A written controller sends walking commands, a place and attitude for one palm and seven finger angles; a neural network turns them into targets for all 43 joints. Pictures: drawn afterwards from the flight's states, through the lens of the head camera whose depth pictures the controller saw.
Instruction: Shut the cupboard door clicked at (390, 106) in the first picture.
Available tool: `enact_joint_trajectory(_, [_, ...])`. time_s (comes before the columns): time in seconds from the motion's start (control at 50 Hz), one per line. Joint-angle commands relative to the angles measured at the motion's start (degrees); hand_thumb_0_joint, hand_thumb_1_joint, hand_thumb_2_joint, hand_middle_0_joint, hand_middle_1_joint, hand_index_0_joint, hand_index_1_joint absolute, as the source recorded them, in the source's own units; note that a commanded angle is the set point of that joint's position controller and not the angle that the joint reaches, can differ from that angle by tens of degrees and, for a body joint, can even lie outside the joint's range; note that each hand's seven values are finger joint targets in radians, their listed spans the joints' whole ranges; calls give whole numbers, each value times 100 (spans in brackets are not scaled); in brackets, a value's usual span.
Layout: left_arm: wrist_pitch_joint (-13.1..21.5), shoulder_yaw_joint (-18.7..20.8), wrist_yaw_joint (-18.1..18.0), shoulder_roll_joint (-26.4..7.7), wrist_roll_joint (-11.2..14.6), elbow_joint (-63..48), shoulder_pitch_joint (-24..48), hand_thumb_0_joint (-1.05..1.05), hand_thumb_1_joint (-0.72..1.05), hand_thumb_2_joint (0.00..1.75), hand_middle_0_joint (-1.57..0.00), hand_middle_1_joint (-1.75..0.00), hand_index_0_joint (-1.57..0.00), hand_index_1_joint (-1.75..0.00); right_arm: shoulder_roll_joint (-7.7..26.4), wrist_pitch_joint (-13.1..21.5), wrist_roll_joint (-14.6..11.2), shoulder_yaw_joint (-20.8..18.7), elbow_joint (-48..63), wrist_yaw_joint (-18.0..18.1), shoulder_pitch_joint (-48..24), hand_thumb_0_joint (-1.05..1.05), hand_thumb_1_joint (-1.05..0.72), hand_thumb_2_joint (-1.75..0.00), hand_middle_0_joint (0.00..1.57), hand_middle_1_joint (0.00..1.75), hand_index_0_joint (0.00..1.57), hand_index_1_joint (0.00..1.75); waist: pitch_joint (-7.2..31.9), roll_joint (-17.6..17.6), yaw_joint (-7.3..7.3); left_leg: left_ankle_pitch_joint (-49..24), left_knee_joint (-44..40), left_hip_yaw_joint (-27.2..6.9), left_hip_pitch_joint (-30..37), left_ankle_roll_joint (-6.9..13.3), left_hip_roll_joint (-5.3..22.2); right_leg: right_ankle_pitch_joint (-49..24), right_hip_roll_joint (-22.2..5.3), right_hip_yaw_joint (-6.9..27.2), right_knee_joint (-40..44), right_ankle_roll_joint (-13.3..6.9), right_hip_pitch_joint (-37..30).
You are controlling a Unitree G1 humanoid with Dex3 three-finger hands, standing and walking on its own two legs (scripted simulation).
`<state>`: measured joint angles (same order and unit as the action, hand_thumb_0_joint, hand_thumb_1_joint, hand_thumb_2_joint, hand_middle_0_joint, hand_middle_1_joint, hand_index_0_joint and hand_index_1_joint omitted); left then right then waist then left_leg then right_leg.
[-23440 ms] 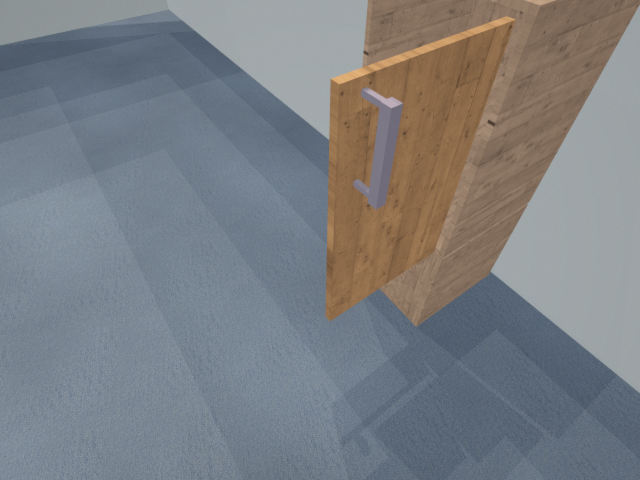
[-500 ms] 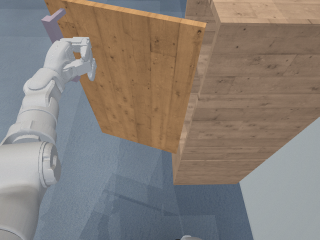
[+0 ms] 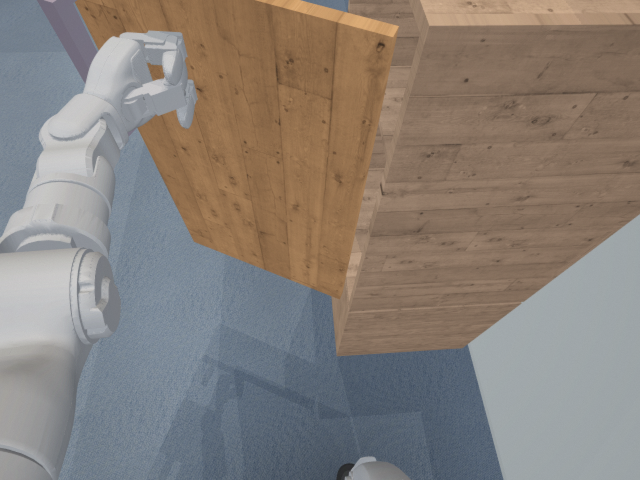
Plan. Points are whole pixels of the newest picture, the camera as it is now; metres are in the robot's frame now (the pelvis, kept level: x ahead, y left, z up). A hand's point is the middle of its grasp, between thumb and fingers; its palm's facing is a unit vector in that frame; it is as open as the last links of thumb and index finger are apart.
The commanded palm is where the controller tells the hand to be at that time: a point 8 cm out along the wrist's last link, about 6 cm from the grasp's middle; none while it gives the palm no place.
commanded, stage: push the door shut along its arc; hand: left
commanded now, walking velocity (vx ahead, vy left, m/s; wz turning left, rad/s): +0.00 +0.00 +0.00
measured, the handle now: (106, 64) +0.59 +0.18 +0.16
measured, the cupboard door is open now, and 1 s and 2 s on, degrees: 64 56 56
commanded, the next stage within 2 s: pull the fist back off the door in 0.20 s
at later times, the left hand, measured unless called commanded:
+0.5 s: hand (197, 71) +0.55 +0.08 +0.17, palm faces +0.06 -1.00 +0.02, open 3.2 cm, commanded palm +0.51 +0.12 +0.17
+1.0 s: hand (185, 150) +0.45 +0.09 +0.15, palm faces -0.03 -1.00 +0.00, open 3.1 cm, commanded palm +0.43 +0.13 +0.17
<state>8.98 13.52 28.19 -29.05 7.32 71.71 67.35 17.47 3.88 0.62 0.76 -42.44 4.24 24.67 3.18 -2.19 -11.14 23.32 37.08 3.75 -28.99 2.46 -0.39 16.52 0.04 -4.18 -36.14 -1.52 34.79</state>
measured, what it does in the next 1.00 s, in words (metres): stands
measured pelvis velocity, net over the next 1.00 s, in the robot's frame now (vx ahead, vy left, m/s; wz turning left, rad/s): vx -0.03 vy -0.01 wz -0.01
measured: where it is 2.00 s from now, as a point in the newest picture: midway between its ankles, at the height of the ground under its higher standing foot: outside the picture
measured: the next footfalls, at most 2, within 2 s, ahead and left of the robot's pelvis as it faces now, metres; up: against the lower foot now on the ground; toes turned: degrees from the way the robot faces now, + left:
none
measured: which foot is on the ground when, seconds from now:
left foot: down 0.00-1.00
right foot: down 0.00-1.00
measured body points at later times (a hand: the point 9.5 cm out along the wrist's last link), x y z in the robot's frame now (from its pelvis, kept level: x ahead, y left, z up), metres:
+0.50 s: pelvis -0.01 -0.02 +0.00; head +0.11 -0.03 +0.43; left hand +0.54 +0.13 +0.17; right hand -0.03 -0.28 -0.12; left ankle -0.07 +0.09 -0.72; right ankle +0.00 -0.10 -0.72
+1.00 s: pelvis -0.03 -0.01 +0.01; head +0.01 -0.03 +0.46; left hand +0.45 +0.14 +0.16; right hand -0.02 -0.28 -0.12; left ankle -0.07 +0.09 -0.72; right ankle +0.00 -0.10 -0.72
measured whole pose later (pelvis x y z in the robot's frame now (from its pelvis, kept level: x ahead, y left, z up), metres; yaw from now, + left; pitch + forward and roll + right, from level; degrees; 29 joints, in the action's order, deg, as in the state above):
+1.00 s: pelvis -0.03 -0.01 +0.01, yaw -1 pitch +8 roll +0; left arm 11.1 13.6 4.6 -16.3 8.4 62.4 52.2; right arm 16.9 2.5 -1.9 -0.4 -40.1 0.9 24.0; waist 2.2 -3.3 -6.2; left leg 19.3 32.6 3.3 -21.1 1.4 0.5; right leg 11.6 1.4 -3.9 -30.2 -2.6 26.3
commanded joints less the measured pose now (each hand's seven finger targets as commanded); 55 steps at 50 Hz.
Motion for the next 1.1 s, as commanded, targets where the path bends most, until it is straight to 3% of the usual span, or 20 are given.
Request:
enact_joint_trajectory(0.0, [306,-63,97,-777,142,-1284,3464,0,90,90,-130,-150,-130,-150,1058,113,-27,-379,200,79,863,0,-90,-90,20,30,20,30,2728,-143,-237,-3524,32,-625,1823,-38,64,-2681,109,165,71,-60,-793])
enact_joint_trajectory(0.04, [277,-269,112,-499,204,-1309,3538,0,90,90,-130,-150,-130,-150,1041,97,-24,-388,145,91,850,0,-90,-90,20,30,20,30,2762,-271,-295,-3692,91,-586,1955,-25,67,-2753,121,132,32,-60,-690])
enact_joint_trajectory(0.1, [232,4,153,-836,184,-1175,3535,0,90,90,-130,-150,-130,-150,1073,86,-17,-376,115,84,820,0,-90,-90,20,30,20,30,2761,-134,-257,-3384,113,-537,1723,-10,16,-2807,130,176,39,-71,-834])
enact_joint_trajectory(0.14, [186,-275,159,-498,251,-1103,3784,0,90,90,-130,-150,-130,-150,1052,74,-23,-365,52,107,815,0,-90,-90,20,30,20,30,2633,-154,-371,-3310,149,-483,1608,15,-11,-2875,127,138,-10,-71,-785])
enact_joint_trajectory(0.2, [182,-91,154,-809,179,-1004,3893,0,90,90,-130,-150,-130,-150,1091,80,-12,-361,25,89,824,0,-90,-90,20,30,20,30,2637,-102,-373,-3042,194,-477,1435,21,-48,-2801,141,181,-15,-68,-815])
enact_joint_trajectory(0.28, [202,-346,192,-543,195,-978,4156,0,90,90,-130,-150,-130,-150,1087,97,-3,-358,-56,75,759,0,-90,-90,20,30,20,30,2736,-339,-435,-3117,311,-498,1627,14,-54,-2705,163,144,-100,-67,-541])
enact_joint_trajectory(0.3, [-1,1479,-1119,-1194,725,-896,4285,0,90,90,-130,-150,-130,-150,784,151,-111,-238,201,25,914,0,-90,-90,20,30,20,30,2760,-690,-179,-3099,355,-580,767,-104,3,-2954,58,365,144,-16,-1203])
enact_joint_trajectory(0.32, [-78,973,-1714,-783,506,-872,4097,0,90,90,-130,-150,-130,-150,727,180,-60,-193,203,-125,1007,0,-90,-90,20,30,20,30,2921,-495,-220,-2919,146,-577,561,-148,-4,-3095,46,366,119,42,-1588])
enact_joint_trajectory(0.36, [-67,1051,-2399,-546,338,-674,3449,0,90,90,-130,-150,-130,-150,711,157,-11,-272,250,-282,1137,0,-90,-90,20,30,20,30,2759,355,-232,-2944,99,-561,242,-124,38,-3216,64,290,101,114,-1674])
enact_joint_trajectory(0.42, [541,545,-3376,-177,-512,-1778,3234,0,90,90,-130,-150,-130,-150,609,171,180,-352,357,-618,1248,0,-90,-90,20,30,20,30,3344,-302,-58,-3539,187,-443,762,-105,-19,-3579,68,339,-14,123,-1663])
enact_joint_trajectory(0.46, [900,227,-3350,-133,-901,-2087,3120,0,90,90,-130,-150,-130,-150,614,112,190,-399,334,-724,1340,0,-90,-90,20,30,20,30,3707,-719,9,-4241,194,-547,1451,-134,38,-3561,117,341,-92,87,-1523])
enact_joint_trajectory(0.48, [926,217,-3230,-178,-920,-1950,3006,0,90,90,-130,-150,-130,-150,639,62,149,-428,327,-726,1322,0,-90,-90,20,30,20,30,3711,-496,23,-4103,164,-553,1517,-135,58,-3459,130,341,-25,70,-1603])
enact_joint_trajectory(0.56, [491,638,-2626,-502,-397,-1242,3139,0,90,90,-130,-150,-130,-150,769,-137,-36,-412,376,-513,1128,0,-90,-90,20,30,20,30,3146,465,-33,-2584,-270,-295,612,-47,-28,-3416,104,432,307,101,-2575])
enact_joint_trajectory(0.64, [662,1145,-2650,-1032,-199,-1889,3249,0,90,90,-130,-150,-130,-150,672,-133,-93,-317,552,-374,872,0,-90,-90,20,30,20,30,2979,21,198,-2195,-455,-192,441,-13,-75,-3284,37,541,413,70,-3005])
enact_joint_trajectory(0.72, [1067,927,-2804,-787,-502,-1607,1931,0,90,90,-130,-150,-130,-150,568,-2,-65,-271,600,-454,794,0,-90,-90,20,30,20,30,2332,237,371,-2054,-536,-164,327,-9,-50,-2910,72,493,441,69,-2706])
enact_joint_trajectory(0.78, [723,710,-2560,-437,-447,-929,868,0,90,90,-130,-150,-130,-150,649,-57,-169,-304,699,-479,664,0,-90,-90,20,30,20,30,1932,698,465,-1736,-719,-83,105,-26,-32,-2674,23,476,571,90,-2773])
enact_joint_trajectory(0.86, [368,147,-2210,347,-29,-1515,1178,0,90,90,-130,-150,-130,-150,653,-55,-286,-331,817,-408,415,0,-90,-90,20,30,20,30,1721,421,354,-1536,-846,-90,617,-12,-26,-2118,25,407,814,57,-2386])
enact_joint_trajectory(0.94, [787,-188,-2318,610,313,-2913,2367,0,90,90,-130,-150,-130,-150,548,130,-297,-317,779,-257,168,0,-90,-90,20,30,20,30,1863,133,198,-1257,-863,-216,1195,7,20,-1518,24,435,951,69,-2172])
enact_joint_trajectory(1.0, [1091,-151,-2585,445,175,-3365,2729,0,90,90,-130,-150,-130,-150,511,307,-278,-290,624,-183,55,0,-90,-90,20,30,20,30,2241,-163,265,-1416,-872,-373,1603,-35,19,-1495,53,410,834,35,-2109])
enact_joint_trajectory(1.08, [908,-289,-2804,663,-24,-2557,2239,0,90,90,-130,-150,-130,-150,495,407,-282,-231,468,-176,-61,0,-90,-90,20,30,20,30,1766,151,307,-1189,-1019,-470,1383,-76,11,-1211,37,298,807,27,-1899])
